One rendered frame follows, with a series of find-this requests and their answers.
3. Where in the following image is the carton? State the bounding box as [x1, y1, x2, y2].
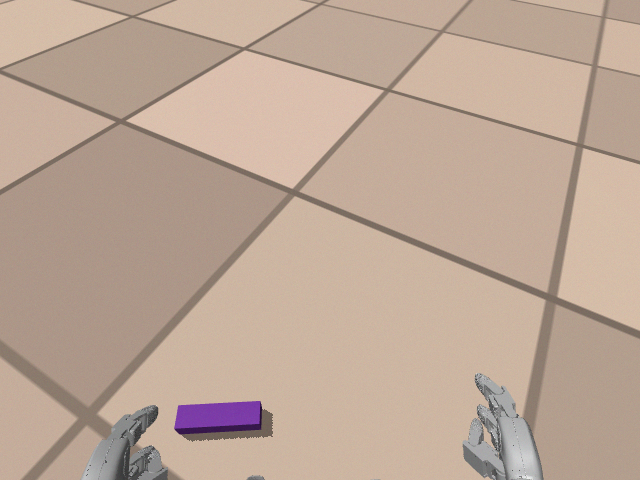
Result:
[174, 401, 262, 434]

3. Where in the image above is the left robot hand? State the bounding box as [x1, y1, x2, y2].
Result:
[80, 405, 168, 480]

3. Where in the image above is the right robot hand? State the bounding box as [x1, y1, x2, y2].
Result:
[463, 373, 544, 480]

